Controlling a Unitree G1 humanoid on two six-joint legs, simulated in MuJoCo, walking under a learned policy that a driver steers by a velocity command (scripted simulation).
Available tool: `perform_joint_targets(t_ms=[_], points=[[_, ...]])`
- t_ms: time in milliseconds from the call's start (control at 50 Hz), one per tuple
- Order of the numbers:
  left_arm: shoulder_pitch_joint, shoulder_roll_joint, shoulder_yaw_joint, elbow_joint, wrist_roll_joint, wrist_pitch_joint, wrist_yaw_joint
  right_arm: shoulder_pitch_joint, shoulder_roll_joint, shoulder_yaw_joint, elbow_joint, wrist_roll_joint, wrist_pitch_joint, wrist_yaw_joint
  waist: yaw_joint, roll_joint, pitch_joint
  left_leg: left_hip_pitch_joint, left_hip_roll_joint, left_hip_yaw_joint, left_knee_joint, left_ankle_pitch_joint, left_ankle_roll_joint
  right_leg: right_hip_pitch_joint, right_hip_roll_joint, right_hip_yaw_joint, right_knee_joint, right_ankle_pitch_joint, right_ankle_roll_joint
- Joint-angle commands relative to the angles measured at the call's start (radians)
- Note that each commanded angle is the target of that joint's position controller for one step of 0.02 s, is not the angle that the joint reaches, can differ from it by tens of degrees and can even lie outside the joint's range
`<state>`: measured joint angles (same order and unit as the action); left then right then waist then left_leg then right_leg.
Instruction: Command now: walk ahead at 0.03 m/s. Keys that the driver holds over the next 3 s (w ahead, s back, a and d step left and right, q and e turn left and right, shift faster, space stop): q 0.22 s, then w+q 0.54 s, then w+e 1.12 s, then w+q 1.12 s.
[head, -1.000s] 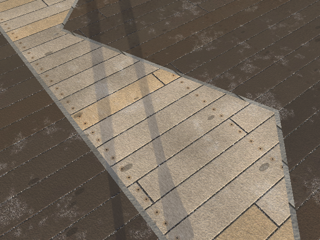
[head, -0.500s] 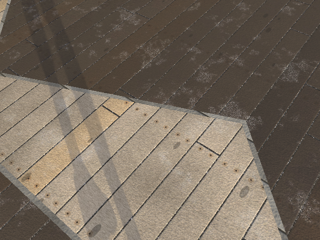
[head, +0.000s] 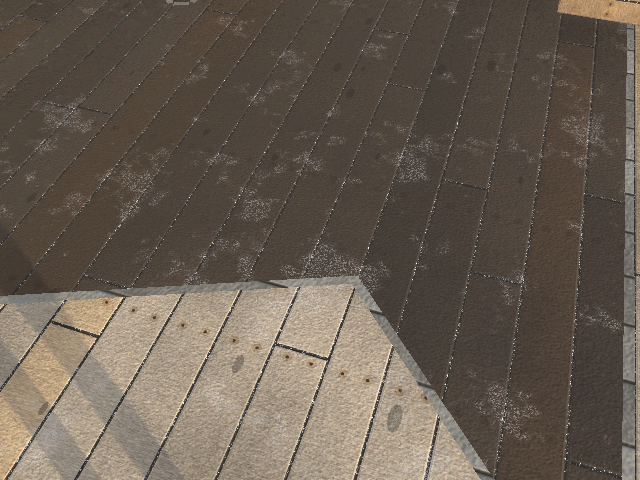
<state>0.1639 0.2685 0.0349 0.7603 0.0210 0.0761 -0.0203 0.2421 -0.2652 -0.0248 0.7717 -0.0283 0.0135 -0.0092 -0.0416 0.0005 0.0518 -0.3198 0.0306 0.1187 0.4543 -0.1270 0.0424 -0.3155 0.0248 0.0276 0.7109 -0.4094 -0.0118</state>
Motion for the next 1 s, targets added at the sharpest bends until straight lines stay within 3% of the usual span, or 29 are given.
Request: perform_joint_targets(t_ms=[20, 40, 60, 80, 120, 180, 220, 280, 320, 360, 400, 420, 440, 460, 480, 500, 540, 560, 600, 700, 760, 820, 860, 880, 900, 920, 940, 960, 1000], points=[[0.156, 0.052, -0.001, 0.012, 0.007, -0.022, 0.016, -0.002, -0.124, -0.025, -0.03, 0.012, 0.003, 0.02, 0.08, 0.121, -0.069, -0.085, 0.164, -0.234, -0.154, -0.083, 0.084, 0.279, 0.013, -0.037, -0.37, 0.189, -0.044], [0.147, 0.105, 0.003, 0.004, 0.023, -0.036, 0.026, 0.035, -0.088, -0.019, -0.032, 0.012, -0.004, 0.032, 0.06, 0.004, -0.073, -0.136, 0.111, -0.198, -0.077, -0.129, 0.018, 0.326, -0.133, 0.129, -0.462, 0.136, -0.064], [0.073, 0.192, 0.019, -0.025, 0.018, -0.044, 0.036, 0.049, -0.022, -0.004, -0.063, 0.029, -0.011, 0.035, 0.019, -0.212, -0.06, -0.148, -0.02, -0.082, 0.018, -0.243, -0.036, 0.209, -0.336, 0.331, -0.528, 0.096, -0.131], [0.009, 0.179, 0.024, -0.027, 0.018, -0.05, 0.043, 0.0, -0.092, -0.023, -0.049, 0.023, 0.003, 0.026, 0.051, -0.207, -0.014, -0.017, -0.022, -0.116, 0.173, -0.322, -0.032, -0.005, -0.35, 0.276, -0.512, 0.062, -0.182], [-0.049, 0.134, 0.013, -0.037, 0.019, -0.062, 0.056, 0.012, -0.119, -0.048, -0.039, 0.027, 0.019, 0.027, 0.022, -0.179, 0.026, -0.083, -0.066, -0.122, 0.39, -0.312, -0.019, 0.008, -0.288, 0.173, -0.49, 0.229, -0.178], [-0.012, 0.102, 0.009, -0.03, -0.002, -0.066, 0.068, 0.09, -0.097, -0.059, -0.01, 0.009, 0.025, 0.017, 0.015, -0.124, -0.042, -0.156, -0.062, -0.119, 0.54, -0.354, -0.037, 0.18, -0.278, 0.066, -0.381, 0.681, -0.198], [0.015, 0.095, 0.012, -0.02, -0.003, -0.064, 0.07, 0.063, -0.071, -0.054, -0.025, 0.011, 0.028, 0.017, 0.036, -0.119, -0.067, -0.169, -0.042, -0.107, 0.487, -0.358, -0.054, 0.258, -0.286, 0.043, -0.344, 0.721, -0.201], [0.071, 0.129, 0.032, -0.005, 0.01, -0.064, 0.058, -0.031, -0.068, -0.047, -0.071, 0.009, 0.041, 0.04, 0.1, -0.173, -0.07, -0.147, -0.029, -0.072, 0.353, -0.353, -0.04, 0.271, -0.304, 0.089, -0.431, 0.188, -0.2], [0.066, 0.158, 0.046, -0.004, 0.014, -0.069, 0.047, -0.058, -0.081, -0.049, -0.094, 0.009, 0.044, 0.057, 0.102, -0.173, -0.037, -0.114, -0.031, -0.056, 0.277, -0.374, -0.018, 0.237, -0.323, 0.121, -0.476, -0.017, -0.197], [0.039, 0.178, 0.058, -0.007, 0.011, -0.077, 0.034, -0.018, -0.077, -0.049, -0.088, 0.015, 0.035, 0.065, 0.064, -0.137, -0.019, 0.002, -0.043, -0.033, 0.155, -0.346, 0.02, 0.162, -0.325, 0.097, -0.475, -0.064, -0.175], [-0.009, 0.161, 0.06, -0.012, 0.003, -0.08, 0.03, 0.147, -0.072, -0.054, -0.017, 0.01, 0.015, 0.06, -0.027, -0.069, -0.029, 0.278, -0.094, -0.012, -0.037, -0.244, 0.057, -0.016, -0.253, -0.018, -0.325, -0.118, -0.115], [-0.03, 0.098, 0.045, -0.028, 0.012, -0.081, 0.026, 0.27, -0.132, -0.072, 0.028, 0.0, -0.001, 0.051, -0.075, 0.119, -0.042, 0.431, 0.035, -0.235, -0.15, -0.388, 0.095, -0.191, -0.165, -0.14, -0.045, -0.151, -0.062], [-0.13, 0.023, 0.019, -0.116, 0.021, -0.086, 0.018, 0.333, -0.27, -0.102, 0.011, 0.009, -0.015, 0.048, -0.107, 0.352, 0.003, 0.472, 0.325, -0.796, -0.313, -0.661, 0.223, -0.515, 0.009, -0.176, 0.216, -0.235, -0.006], [-0.18, 0.09, 0.03, -0.124, 0.036, -0.094, 0.011, 0.293, -0.228, -0.09, 0.003, 0.005, -0.014, 0.038, -0.094, 0.172, 0.086, 0.388, 0.342, -0.805, -0.342, -0.601, 0.269, -0.562, -0.044, -0.018, 0.308, -0.158, -0.013], [-0.142, 0.108, 0.036, -0.107, 0.011, -0.107, -0.005, 0.226, -0.193, -0.077, -0.01, 0.011, -0.015, 0.029, -0.039, 0.118, 0.109, 0.339, 0.295, -0.706, -0.33, -0.549, 0.256, -0.537, -0.077, -0.002, 0.32, -0.034, -0.013], [-0.098, 0.122, 0.038, -0.08, 0.003, -0.12, -0.014, 0.174, -0.173, -0.071, -0.021, 0.015, -0.021, 0.023, -0.004, 0.092, 0.111, 0.319, 0.233, -0.611, -0.335, -0.435, 0.223, -0.498, -0.091, -0.002, 0.301, 0.058, -0.007], [-0.046, 0.127, 0.04, -0.043, 0.03, -0.123, -0.019, 0.134, -0.154, -0.065, -0.031, 0.022, -0.041, 0.015, 0.019, 0.095, 0.063, 0.337, 0.153, -0.482, -0.322, -0.138, 0.19, -0.438, -0.089, -0.021, 0.289, 0.162, 0.016], [-0.034, 0.116, 0.038, -0.04, 0.034, -0.118, -0.02, 0.151, -0.156, -0.065, -0.024, 0.027, -0.049, 0.018, 0.023, 0.081, 0.033, 0.346, 0.141, -0.451, -0.303, -0.019, 0.189, -0.425, -0.079, -0.028, 0.295, 0.189, 0.026], [-0.066, 0.1, 0.031, -0.055, 0.029, -0.11, -0.019, 0.196, -0.161, -0.068, -0.003, 0.031, -0.061, 0.02, 0.016, 0.07, 0.021, 0.356, 0.126, -0.414, -0.276, 0.14, 0.194, -0.442, -0.076, -0.042, 0.273, 0.216, 0.043], [-0.23, 0.076, 0.01, -0.12, 0.017, -0.11, -0.025, 0.267, -0.161, -0.069, 0.029, 0.023, -0.061, 0.01, -0.039, 0.094, 0.045, 0.327, 0.095, -0.408, -0.252, 0.22, 0.187, -0.428, -0.049, -0.061, 0.065, 0.314, 0.06], [-0.281, 0.083, 0.004, -0.154, 0.008, -0.117, -0.027, 0.273, -0.183, -0.074, 0.037, 0.02, -0.064, 0.001, -0.046, 0.104, 0.047, 0.319, 0.116, -0.442, -0.221, 0.309, 0.173, -0.345, -0.032, -0.055, -0.057, 0.34, 0.039], [-0.141, 0.104, 0.012, -0.11, 0.008, -0.126, -0.015, 0.216, -0.18, -0.066, 0.043, 0.019, -0.078, -0.004, 0.019, 0.113, 0.007, 0.306, 0.131, -0.396, -0.179, 0.518, 0.116, -0.096, -0.002, -0.081, -0.147, 0.332, -0.025], [0.108, 0.145, 0.035, -0.031, 0.004, -0.133, 0.012, 0.206, -0.193, -0.068, 0.058, 0.01, -0.08, 0.0, 0.13, 0.082, -0.126, 0.32, 0.072, -0.312, 0.14, 0.745, 0.08, 0.176, 0.043, -0.107, -0.209, 0.266, -0.075], [0.252, 0.194, 0.048, -0.01, 0.021, -0.142, 0.027, 0.226, -0.147, -0.055, 0.049, 0.008, -0.08, 0.003, 0.18, 0.016, -0.228, 0.183, 0.026, -0.278, 0.415, 0.509, 0.066, 0.383, -0.116, 0.072, -0.229, 0.103, -0.118], [0.316, 0.308, 0.074, 0.005, 0.039, -0.142, 0.028, 0.336, -0.044, -0.036, 0.025, 0.035, -0.08, 0.013, 0.12, -0.253, -0.338, -0.124, -0.164, -0.207, 0.786, -0.169, 0.013, 0.591, -0.39, 0.625, -0.345, -0.074, -0.264], [0.249, 0.244, 0.064, 0.018, -0.002, -0.131, 0.012, 0.305, -0.11, -0.04, 0.032, 0.002, -0.084, 0.013, 0.095, -0.206, -0.279, -0.246, -0.155, -0.26, 0.869, -0.341, 0.034, 0.517, -0.389, 0.853, -0.487, -0.123, -0.286], [0.134, 0.18, 0.052, -0.003, -0.012, -0.13, 0.007, 0.216, -0.129, -0.043, 0.02, -0.005, -0.085, 0.017, 0.056, -0.117, -0.122, -0.288, -0.076, -0.237, 0.871, -0.25, 0.039, 0.38, -0.359, 0.679, -0.476, -0.112, -0.28], [0.099, 0.128, 0.041, -0.005, -0.011, -0.135, 0.001, 0.132, -0.131, -0.037, 0.007, -0.011, -0.09, 0.022, 0.064, -0.033, -0.072, -0.272, -0.038, -0.219, 0.815, -0.191, 0.039, 0.281, -0.305, 0.54, -0.474, 0.017, -0.264], [0.103, 0.091, 0.026, 0.025, -0.01, -0.143, 0.002, 0.091, -0.112, -0.031, -0.01, -0.025, -0.079, 0.029, 0.026, -0.044, -0.034, -0.21, 0.008, -0.2, 0.705, -0.168, 0.023, 0.166, -0.197, 0.377, -0.498, 0.214, -0.212]])
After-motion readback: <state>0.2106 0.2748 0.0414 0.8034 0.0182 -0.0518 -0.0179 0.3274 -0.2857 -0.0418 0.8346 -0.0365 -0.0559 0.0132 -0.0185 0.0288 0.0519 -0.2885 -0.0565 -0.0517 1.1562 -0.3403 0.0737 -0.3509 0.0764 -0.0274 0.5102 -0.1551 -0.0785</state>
